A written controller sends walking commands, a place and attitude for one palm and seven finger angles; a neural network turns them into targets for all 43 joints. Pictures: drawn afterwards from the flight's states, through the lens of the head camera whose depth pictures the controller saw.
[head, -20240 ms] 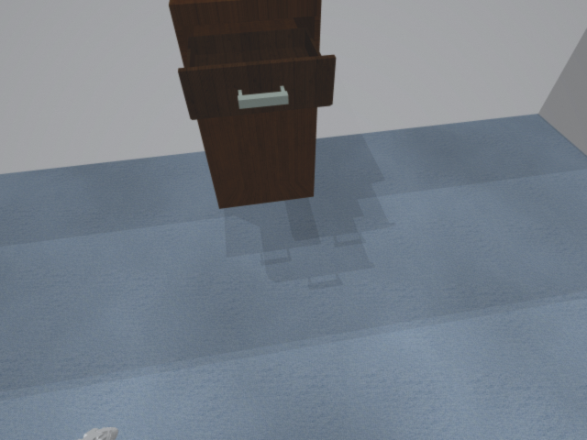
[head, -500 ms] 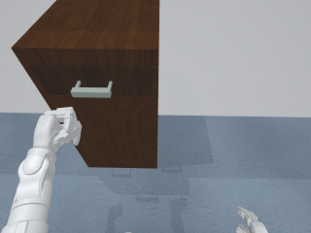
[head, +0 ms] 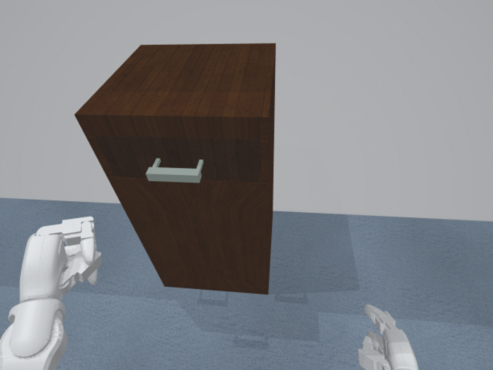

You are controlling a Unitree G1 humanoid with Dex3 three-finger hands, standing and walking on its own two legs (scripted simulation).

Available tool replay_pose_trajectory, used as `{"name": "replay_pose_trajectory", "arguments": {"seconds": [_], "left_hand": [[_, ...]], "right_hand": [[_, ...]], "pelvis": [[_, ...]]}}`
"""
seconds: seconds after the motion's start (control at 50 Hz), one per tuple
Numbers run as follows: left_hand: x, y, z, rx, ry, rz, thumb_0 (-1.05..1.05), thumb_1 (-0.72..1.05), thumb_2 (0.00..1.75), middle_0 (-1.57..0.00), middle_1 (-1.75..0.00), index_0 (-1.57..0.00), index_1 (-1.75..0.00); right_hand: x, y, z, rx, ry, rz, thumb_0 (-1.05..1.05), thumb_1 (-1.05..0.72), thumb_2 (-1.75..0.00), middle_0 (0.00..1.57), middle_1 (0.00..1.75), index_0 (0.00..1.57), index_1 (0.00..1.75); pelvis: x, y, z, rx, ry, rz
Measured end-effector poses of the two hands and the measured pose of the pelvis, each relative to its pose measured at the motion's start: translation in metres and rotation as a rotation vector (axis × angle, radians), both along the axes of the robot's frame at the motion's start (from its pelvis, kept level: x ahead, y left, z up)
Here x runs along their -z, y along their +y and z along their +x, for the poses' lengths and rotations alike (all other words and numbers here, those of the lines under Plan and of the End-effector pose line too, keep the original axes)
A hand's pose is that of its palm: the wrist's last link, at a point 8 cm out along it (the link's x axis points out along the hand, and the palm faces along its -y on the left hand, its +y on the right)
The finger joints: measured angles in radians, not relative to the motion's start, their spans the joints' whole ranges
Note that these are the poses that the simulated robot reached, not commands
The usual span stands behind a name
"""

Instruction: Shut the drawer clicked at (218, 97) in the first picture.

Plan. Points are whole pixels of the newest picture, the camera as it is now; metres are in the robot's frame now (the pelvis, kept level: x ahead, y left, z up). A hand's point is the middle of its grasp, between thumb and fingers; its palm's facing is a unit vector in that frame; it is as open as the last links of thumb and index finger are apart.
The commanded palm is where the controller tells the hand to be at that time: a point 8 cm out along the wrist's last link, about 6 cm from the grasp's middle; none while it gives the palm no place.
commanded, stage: draw the hand back to the body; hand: left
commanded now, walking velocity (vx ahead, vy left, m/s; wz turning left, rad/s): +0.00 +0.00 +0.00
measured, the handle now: (176, 168) +0.58 +0.25 -0.02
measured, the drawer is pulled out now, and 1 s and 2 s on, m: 0.00 0.00 0.00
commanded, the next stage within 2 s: step back with the hand held close in 0.38 s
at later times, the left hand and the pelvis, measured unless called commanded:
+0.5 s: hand (69, 279) +0.18 +0.23 +0.16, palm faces +0.40 -0.84 -0.37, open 3.3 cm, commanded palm +0.13 +0.28 +0.18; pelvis +0.00 -0.01 +0.00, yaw +0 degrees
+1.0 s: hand (24, 315) +0.14 +0.26 +0.16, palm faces +0.31 -0.81 -0.49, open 3.3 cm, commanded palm +0.07 +0.30 +0.18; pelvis -0.05 +0.02 +0.00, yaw +0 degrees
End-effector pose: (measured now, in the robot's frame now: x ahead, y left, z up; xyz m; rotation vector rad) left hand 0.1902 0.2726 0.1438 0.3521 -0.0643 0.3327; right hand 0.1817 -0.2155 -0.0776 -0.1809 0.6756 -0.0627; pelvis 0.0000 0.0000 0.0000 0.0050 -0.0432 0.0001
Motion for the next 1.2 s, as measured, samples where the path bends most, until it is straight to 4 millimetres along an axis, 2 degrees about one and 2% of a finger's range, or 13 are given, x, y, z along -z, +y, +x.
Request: {"name": "replay_pose_trajectory", "arguments": {"seconds": [0.28, 0.48, 0.6, 0.7, 0.82, 1.1, 1.2], "left_hand": [[-0.04, -0.002, -0.053, -0.043, -0.076, 0.129, 0.02, 0.89, 0.9, -1.4, -1.6, -1.4, -1.6], [-0.029, -0.001, -0.051, -0.061, -0.063, 0.082, 0.02, 0.89, 0.9, -1.4, -1.6, -1.41, -1.6], [-0.042, 0.003, -0.047, -0.026, -0.107, 0.152, 0.02, 0.89, 0.9, -1.4, -1.6, -1.41, -1.6], [-0.04, 0.008, -0.045, 0.009, -0.065, 0.187, 0.02, 0.89, 0.9, -1.4, -1.6, -1.4, -1.6], [-0.03, 0.012, -0.056, 0.053, 0.004, 0.19, 0.02, 0.89, 0.9, -1.4, -1.6, -1.4, -1.6], [-0.034, 0.035, -0.112, 0.04, -0.077, 0.217, 0.02, 0.89, 0.9, -1.4, -1.6, -1.4, -1.6], [-0.033, 0.039, -0.135, 0.022, -0.101, 0.246, 0.02, 0.89, 0.9, -1.4, -1.6, -1.4, -1.6]], "right_hand": [[0.0, -0.004, 0.004, -0.008, -0.032, -0.001, 0.02, -0.91, -0.9, 0.2, 0.3, 0.2, 0.29], [-0.003, -0.004, 0.005, -0.012, -0.044, -0.014, 0.02, -0.91, -0.89, 0.2, 0.3, 0.2, 0.29], [-0.005, -0.007, 0.001, -0.001, -0.027, -0.02, 0.02, -0.91, -0.89, 0.2, 0.3, 0.2, 0.29], [-0.003, -0.014, -0.013, 0.051, 0.027, -0.031, 0.02, -0.91, -0.89, 0.2, 0.3, 0.2, 0.29], [-0.001, -0.016, -0.038, 0.104, 0.087, -0.055, 0.02, -0.91, -0.89, 0.2, 0.3, 0.2, 0.29], [-0.001, 0.011, -0.09, 0.085, 0.071, -0.068, 0.02, -0.91, -0.89, 0.2, 0.3, 0.2, 0.29], [0.001, 0.017, -0.104, 0.053, 0.047, -0.071, 0.02, -0.91, -0.89, 0.2, 0.3, 0.2, 0.29]], "pelvis": [[-0.001, -0.003, 0.004, -0.003, -0.022, -0.002], [-0.001, -0.006, 0.002, -0.007, -0.03, -0.002], [-0.001, -0.004, -0.001, -0.009, -0.007, -0.014], [-0.001, 0.003, -0.007, 0.001, 0.024, -0.013], [-0.002, 0.012, -0.022, 0.007, 0.044, -0.014], [0.004, 0.028, -0.074, -0.012, 0.044, -0.042], [0.008, 0.028, -0.093, -0.043, 0.04, -0.047]]}}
